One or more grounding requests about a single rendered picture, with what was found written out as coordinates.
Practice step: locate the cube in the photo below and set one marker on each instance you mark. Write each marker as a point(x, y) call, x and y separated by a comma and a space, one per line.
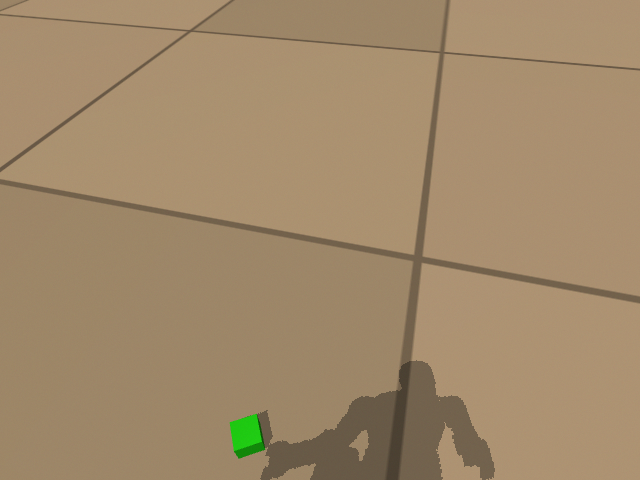
point(247, 436)

